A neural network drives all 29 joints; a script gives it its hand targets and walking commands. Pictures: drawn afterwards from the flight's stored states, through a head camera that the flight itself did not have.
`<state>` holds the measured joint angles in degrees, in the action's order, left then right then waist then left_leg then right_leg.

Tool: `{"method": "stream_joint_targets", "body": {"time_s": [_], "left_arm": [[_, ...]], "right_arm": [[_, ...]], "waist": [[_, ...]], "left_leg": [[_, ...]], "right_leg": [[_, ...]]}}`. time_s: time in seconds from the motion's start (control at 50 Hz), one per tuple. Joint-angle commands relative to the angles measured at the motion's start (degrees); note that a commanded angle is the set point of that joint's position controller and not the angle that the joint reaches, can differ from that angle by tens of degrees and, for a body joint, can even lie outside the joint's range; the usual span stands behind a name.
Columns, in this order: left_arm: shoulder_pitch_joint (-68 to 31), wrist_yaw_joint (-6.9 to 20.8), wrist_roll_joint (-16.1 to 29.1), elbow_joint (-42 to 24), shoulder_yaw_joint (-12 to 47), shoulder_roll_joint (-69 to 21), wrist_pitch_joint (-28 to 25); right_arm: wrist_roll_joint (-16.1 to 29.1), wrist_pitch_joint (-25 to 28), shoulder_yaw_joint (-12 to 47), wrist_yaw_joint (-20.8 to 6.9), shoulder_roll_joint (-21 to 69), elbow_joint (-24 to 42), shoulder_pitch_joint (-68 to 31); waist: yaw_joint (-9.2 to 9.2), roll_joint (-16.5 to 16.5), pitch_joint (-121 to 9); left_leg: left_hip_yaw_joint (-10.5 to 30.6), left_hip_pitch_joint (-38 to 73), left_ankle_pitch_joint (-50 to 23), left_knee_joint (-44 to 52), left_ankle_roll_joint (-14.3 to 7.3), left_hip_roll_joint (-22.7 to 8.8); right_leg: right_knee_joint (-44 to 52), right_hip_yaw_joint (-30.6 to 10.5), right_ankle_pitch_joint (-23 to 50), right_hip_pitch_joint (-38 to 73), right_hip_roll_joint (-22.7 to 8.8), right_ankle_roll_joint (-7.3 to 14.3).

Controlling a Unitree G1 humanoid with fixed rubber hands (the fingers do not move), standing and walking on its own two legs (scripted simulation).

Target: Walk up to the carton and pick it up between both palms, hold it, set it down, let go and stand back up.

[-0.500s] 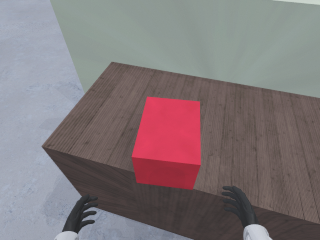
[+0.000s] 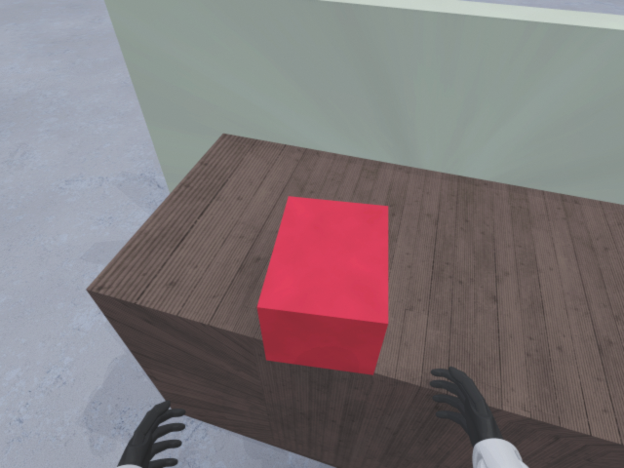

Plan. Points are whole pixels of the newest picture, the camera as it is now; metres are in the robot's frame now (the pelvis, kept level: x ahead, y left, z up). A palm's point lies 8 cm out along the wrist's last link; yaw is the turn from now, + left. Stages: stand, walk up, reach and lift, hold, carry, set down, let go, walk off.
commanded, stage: set down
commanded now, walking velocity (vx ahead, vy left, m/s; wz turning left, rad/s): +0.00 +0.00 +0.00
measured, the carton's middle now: (328, 281) +0.41 -0.02 -0.05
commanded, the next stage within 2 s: let go in 0.02 s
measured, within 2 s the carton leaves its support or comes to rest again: neither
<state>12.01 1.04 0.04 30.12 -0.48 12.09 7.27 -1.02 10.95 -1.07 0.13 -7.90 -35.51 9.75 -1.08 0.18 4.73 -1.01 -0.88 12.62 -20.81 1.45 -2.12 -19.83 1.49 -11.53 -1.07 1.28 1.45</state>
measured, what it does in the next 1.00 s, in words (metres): stands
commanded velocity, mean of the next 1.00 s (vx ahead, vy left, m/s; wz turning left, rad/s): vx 0.00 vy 0.00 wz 0.00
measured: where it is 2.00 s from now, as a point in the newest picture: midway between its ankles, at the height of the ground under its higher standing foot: outside the picture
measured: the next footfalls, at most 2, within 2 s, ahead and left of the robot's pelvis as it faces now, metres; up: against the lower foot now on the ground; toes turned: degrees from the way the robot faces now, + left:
none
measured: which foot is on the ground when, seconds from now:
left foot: down 0.00-1.00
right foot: down 0.00-1.00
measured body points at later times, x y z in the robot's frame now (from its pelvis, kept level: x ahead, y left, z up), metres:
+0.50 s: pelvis -0.01 +0.00 +0.00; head -0.03 +0.00 +0.45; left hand +0.15 +0.23 -0.09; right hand +0.18 -0.21 -0.07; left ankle +0.00 +0.13 -0.75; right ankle +0.00 -0.10 -0.75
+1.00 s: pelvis -0.01 +0.03 -0.01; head -0.01 +0.03 +0.44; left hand +0.10 +0.26 -0.12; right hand +0.14 -0.20 -0.10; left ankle +0.00 +0.13 -0.75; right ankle +0.00 -0.10 -0.75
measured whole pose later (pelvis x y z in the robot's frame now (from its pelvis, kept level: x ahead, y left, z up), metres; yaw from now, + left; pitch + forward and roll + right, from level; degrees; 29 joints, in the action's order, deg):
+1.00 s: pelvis -0.01 +0.03 -0.01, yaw +0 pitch +0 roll -1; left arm 15.0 2.0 -1.8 40.6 -2.3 10.4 0.0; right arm -1.5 -0.5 -0.9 -0.9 -11.1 -36.2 13.7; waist -1.4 0.4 -1.3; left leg -1.3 -14.6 15.4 -29.9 -0.9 -0.7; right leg -26.8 0.7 -13.1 -13.7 -0.2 -0.9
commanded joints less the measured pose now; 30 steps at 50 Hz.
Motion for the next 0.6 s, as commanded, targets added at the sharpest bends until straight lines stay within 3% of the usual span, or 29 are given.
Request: {"method": "stream_joint_targets", "body": {"time_s": [0.0, 0.46, 0.48, 0.5, 0.52, 0.58], "left_arm": [[-3.93, -0.31, -0.14, -6.15, -1.54, 5.48, -0.48], [-4.31, -1.21, -0.4, -6.78, -1.24, 4.6, 1.44], [-1.27, -0.88, -2.77, -3.44, -2.72, 6.38, -4.33], [-1.24, -0.71, -2.72, -1.64, -2.75, 7.28, -6.39], [-1.54, -0.57, -2.64, -0.85, -2.82, 6.38, -7.26], [-1.36, 0.29, -2.55, 0.15, -2.96, 5.16, -8.28]], "right_arm": [[-0.43, -1.58, -2.69, 0.61, -5.9, 1.99, -0.66], [-1.42, -3.31, -2.84, -0.42, -5.88, 3.48, -0.93], [-2.07, -8.69, -2.61, -0.43, -11.09, 0.57, -0.99], [-1.7, -10.72, -2.68, -0.17, -9.63, 1.07, 0.55], [-1.28, -11.3, -2.51, -0.16, -9.6, 1.25, 0.85], [-0.7, -11.12, -2.01, -0.66, -9.94, 1.95, 2.19]], "waist": [[0.77, 1.65, -0.33], [0.52, 1.19, -0.51], [-0.13, 3.7, 1.32], [0.88, 1.57, 2.96], [0.71, 1.18, 3.2], [0.51, 2.18, -3.88]], "left_leg": [[-2.6, -4.23, -8.36, 3.31, 0.22, 1.07], [-2.81, -5.19, -6.15, 3.23, -0.38, 0.81], [3.44, -12.09, -2.65, -1.7, -0.78, -2.31], [3.66, -13.61, 1.03, -0.9, -0.82, -2.44], [3.62, -14.18, 1.32, -0.93, -0.85, -2.38], [3.96, -11.27, 0.2, -2.21, -1.53, -2.77]], "right_leg": [[3.64, -0.92, 3.97, -0.7, -0.79, 0.47], [3.11, -1.47, 1.96, -1.06, -1.08, 0.29], [1.14, -5.49, 5.48, -8.19, -5.72, -1.24], [1.32, -5.02, 1.8, -9.92, -5.66, -1.64], [1.05, -5.3, 0.31, -11.04, -5.29, -1.74], [0.08, -6.54, 3.2, -9.87, -5.39, -1.22]]}}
